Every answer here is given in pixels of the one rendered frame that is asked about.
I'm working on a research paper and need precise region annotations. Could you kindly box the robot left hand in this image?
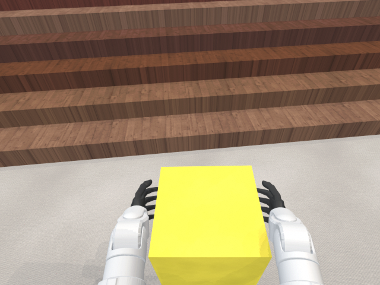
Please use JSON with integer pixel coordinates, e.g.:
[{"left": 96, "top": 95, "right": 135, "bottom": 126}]
[{"left": 131, "top": 179, "right": 158, "bottom": 220}]

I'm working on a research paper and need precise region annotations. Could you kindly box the robot right forearm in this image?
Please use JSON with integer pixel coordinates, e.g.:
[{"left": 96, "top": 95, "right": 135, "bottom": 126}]
[{"left": 268, "top": 207, "right": 325, "bottom": 285}]

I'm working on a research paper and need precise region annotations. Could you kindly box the carton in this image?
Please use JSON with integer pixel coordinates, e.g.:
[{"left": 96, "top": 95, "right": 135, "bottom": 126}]
[{"left": 148, "top": 166, "right": 272, "bottom": 285}]

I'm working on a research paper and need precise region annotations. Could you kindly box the robot left forearm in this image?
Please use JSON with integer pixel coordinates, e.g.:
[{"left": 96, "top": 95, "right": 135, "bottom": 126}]
[{"left": 98, "top": 205, "right": 149, "bottom": 285}]

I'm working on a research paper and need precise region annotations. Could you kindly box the robot right hand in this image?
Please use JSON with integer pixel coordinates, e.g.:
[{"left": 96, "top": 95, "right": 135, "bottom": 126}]
[{"left": 257, "top": 180, "right": 285, "bottom": 223}]

